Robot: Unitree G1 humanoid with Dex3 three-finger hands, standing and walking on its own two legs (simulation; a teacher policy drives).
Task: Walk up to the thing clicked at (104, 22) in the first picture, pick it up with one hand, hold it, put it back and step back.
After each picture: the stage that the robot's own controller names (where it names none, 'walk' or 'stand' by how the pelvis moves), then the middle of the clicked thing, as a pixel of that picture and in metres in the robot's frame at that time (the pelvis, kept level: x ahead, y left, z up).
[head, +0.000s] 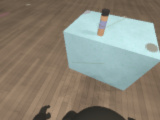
stand; (102, 23) +0.87 -0.08 +0.10
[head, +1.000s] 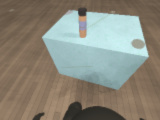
walk; (82, 24) +0.76 +0.15 +0.13
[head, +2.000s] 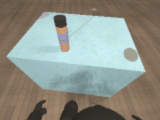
stand; (63, 36) +0.51 +0.23 +0.15
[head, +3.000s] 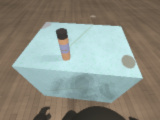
stand; (64, 46) +0.49 +0.22 +0.10
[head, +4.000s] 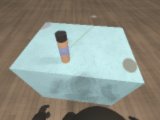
stand; (63, 49) +0.46 +0.22 +0.10
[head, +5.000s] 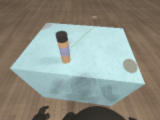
stand; (64, 49) +0.46 +0.21 +0.10
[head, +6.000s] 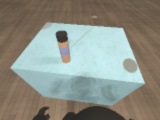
stand; (64, 48) +0.46 +0.21 +0.10
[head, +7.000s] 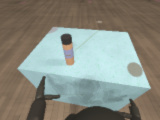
rise first; (68, 51) +0.45 +0.20 +0.11
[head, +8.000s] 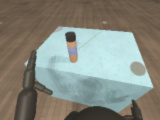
go down; (72, 48) +0.48 +0.19 +0.11
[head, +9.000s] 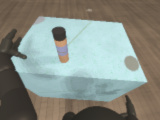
go down; (62, 47) +0.45 +0.19 +0.12
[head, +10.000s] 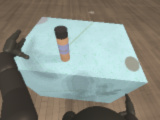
approach; (63, 46) +0.46 +0.18 +0.12
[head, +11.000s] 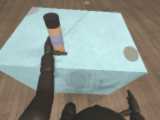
close; (56, 37) +0.48 +0.20 +0.16
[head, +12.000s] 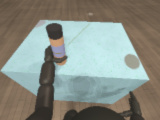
lift; (58, 47) +0.39 +0.19 +0.19
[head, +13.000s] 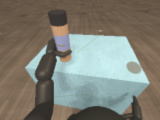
lift; (62, 40) +0.32 +0.17 +0.32
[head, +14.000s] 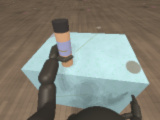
hold; (64, 46) +0.34 +0.16 +0.27
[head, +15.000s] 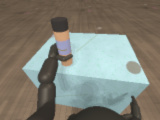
hold; (63, 45) +0.33 +0.17 +0.28
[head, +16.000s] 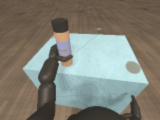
crouch; (63, 45) +0.33 +0.17 +0.28
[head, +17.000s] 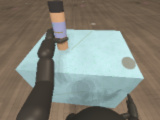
crouch; (59, 28) +0.44 +0.19 +0.31
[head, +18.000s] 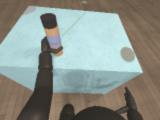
lower; (54, 38) +0.47 +0.21 +0.15
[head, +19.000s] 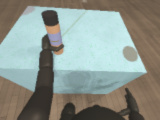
lower; (55, 36) +0.48 +0.20 +0.16
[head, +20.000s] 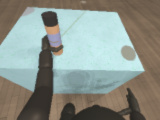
lower; (54, 37) +0.48 +0.20 +0.16
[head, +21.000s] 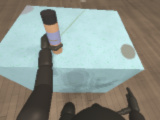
lower; (53, 35) +0.49 +0.20 +0.16
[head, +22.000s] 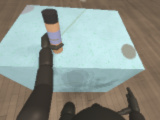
loosen; (54, 34) +0.49 +0.20 +0.16
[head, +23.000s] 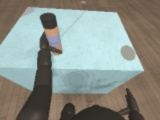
withdraw; (53, 37) +0.48 +0.21 +0.16
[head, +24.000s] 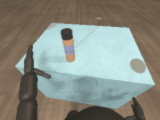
sink last; (68, 47) +0.46 +0.19 +0.13
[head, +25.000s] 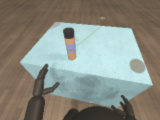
stand; (70, 45) +0.48 +0.20 +0.12
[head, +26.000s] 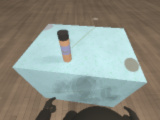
stand; (65, 47) +0.47 +0.20 +0.12
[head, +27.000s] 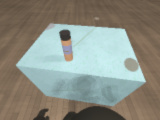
stand; (67, 47) +0.49 +0.20 +0.10
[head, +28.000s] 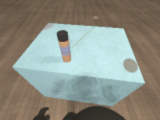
stand; (65, 48) +0.47 +0.21 +0.10
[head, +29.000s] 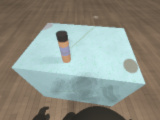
stand; (64, 48) +0.46 +0.21 +0.10
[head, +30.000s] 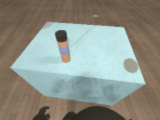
stand; (63, 48) +0.46 +0.22 +0.10
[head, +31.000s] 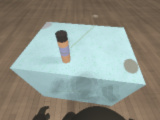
walk; (64, 48) +0.46 +0.21 +0.10
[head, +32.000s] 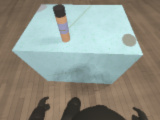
walk; (63, 26) +0.60 +0.23 +0.13
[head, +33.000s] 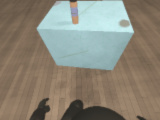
walk; (74, 10) +0.92 +0.23 +0.12
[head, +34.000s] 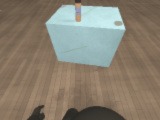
walk; (78, 10) +1.13 +0.20 +0.13
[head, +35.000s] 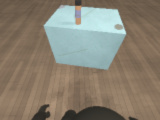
stand; (78, 13) +1.07 +0.19 +0.10
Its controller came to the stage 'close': yes
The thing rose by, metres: 0.21
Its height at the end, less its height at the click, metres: +0.00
